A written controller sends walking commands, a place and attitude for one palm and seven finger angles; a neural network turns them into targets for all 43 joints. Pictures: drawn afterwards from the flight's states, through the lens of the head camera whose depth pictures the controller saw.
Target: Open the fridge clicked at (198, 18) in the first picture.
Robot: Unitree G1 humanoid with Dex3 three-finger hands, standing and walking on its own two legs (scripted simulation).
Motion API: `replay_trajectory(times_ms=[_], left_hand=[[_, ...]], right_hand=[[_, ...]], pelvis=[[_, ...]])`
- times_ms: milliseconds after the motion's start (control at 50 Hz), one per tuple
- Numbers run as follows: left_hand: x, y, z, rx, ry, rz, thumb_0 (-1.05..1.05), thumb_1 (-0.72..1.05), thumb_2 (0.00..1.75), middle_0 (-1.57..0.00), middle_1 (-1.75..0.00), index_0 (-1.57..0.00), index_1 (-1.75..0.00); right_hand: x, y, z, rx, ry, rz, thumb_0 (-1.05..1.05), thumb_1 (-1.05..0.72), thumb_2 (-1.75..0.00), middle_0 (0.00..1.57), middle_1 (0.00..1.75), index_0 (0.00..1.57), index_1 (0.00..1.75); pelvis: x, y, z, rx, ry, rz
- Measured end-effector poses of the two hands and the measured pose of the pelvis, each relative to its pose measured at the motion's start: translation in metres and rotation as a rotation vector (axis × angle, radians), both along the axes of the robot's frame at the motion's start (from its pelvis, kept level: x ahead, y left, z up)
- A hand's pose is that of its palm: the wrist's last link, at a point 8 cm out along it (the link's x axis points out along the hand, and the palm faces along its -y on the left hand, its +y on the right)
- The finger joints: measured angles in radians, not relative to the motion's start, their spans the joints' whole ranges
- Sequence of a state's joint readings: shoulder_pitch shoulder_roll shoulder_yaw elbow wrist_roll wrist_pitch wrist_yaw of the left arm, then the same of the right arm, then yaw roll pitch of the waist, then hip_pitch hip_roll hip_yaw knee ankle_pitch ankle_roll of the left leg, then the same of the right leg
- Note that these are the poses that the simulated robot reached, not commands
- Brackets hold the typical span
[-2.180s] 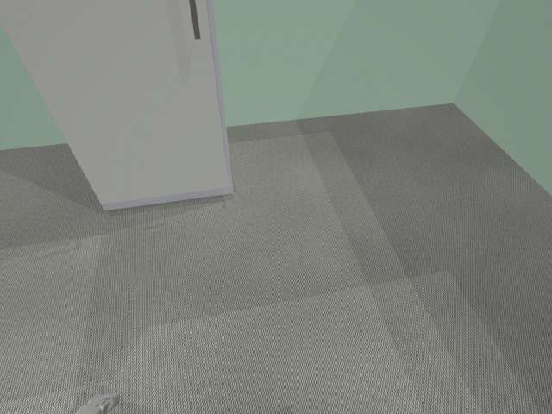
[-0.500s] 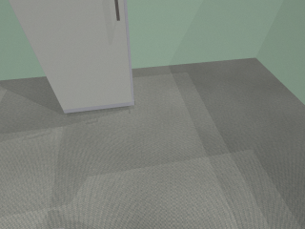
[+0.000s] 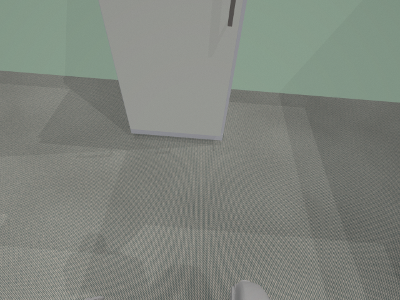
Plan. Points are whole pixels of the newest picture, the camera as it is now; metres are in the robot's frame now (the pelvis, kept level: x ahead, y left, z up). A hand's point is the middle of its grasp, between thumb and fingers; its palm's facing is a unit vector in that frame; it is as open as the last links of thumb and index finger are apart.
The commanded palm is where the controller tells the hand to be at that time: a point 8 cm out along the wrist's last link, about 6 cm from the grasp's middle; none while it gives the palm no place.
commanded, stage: walk to a spot facing it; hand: right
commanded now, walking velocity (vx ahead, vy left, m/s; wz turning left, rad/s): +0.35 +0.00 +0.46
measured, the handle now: out of the picture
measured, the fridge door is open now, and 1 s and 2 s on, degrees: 0 0 0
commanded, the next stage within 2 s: none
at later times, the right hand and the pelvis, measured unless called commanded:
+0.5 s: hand (304, 236) +0.31 -0.29 -0.18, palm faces -0.20 +0.96 -0.19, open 7.4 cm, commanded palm none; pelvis +0.21 -0.10 +0.00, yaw +16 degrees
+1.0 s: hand (242, 175) +0.51 -0.13 -0.18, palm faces -0.52 +0.83 -0.19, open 7.4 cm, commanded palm none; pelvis +0.33 -0.04 -0.02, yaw +33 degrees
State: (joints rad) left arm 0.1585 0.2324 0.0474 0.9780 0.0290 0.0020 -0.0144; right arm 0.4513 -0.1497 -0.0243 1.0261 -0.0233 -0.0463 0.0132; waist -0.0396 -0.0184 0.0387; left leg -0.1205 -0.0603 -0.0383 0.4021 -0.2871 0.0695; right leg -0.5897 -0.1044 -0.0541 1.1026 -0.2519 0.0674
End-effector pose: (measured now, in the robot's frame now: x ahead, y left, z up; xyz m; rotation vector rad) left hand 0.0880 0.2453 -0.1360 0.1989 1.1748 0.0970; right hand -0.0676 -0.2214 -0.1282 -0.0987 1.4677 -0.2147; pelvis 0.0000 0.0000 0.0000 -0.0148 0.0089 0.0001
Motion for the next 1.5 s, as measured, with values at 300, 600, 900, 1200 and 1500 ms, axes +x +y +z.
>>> replay_trajectory(times_ms=[300,600,900,1200,1500], left_hand=[[0.169,-0.074,0.006,0.027,-0.197,0.046,0.01,0.91,0.89,-0.20,-0.30,-0.20,-0.30],[0.050,-0.120,0.016,0.071,0.183,0.467,0.01,0.92,0.89,-0.20,-0.30,-0.20,-0.30],[0.045,-0.170,-0.025,-0.151,0.398,0.723,0.01,0.91,0.89,-0.20,-0.30,-0.20,-0.30],[0.230,-0.028,0.005,0.056,-0.141,0.709,0.01,0.91,0.89,-0.20,-0.30,-0.19,-0.30],[0.212,-0.098,0.033,0.136,-0.051,0.856,0.01,0.91,0.89,-0.20,-0.30,-0.20,-0.30]], right_hand=[[0.151,-0.080,-0.042,0.024,0.048,0.099,0.01,-0.91,-0.90,0.20,0.30,0.20,0.30],[0.466,-0.095,-0.011,0.039,-0.301,0.418,0.00,-0.91,-0.90,0.19,0.29,0.19,0.30],[0.587,0.035,-0.034,0.123,-0.279,0.699,0.01,-0.91,-0.90,0.20,0.29,0.20,0.30],[0.624,0.006,-0.009,0.000,-0.216,0.770,0.01,-0.91,-0.90,0.20,0.30,0.20,0.30],[0.706,-0.012,-0.023,0.061,-0.183,0.918,0.01,-0.91,-0.90,0.20,0.29,0.20,0.30]], pelvis=[[0.131,-0.065,-0.026,0.040,0.009,0.147],[0.238,-0.099,0.000,0.054,-0.013,0.339],[0.314,-0.056,-0.028,0.022,0.010,0.511],[0.359,-0.053,-0.010,0.003,0.007,0.700],[0.407,-0.092,-0.003,0.060,0.014,0.896]])
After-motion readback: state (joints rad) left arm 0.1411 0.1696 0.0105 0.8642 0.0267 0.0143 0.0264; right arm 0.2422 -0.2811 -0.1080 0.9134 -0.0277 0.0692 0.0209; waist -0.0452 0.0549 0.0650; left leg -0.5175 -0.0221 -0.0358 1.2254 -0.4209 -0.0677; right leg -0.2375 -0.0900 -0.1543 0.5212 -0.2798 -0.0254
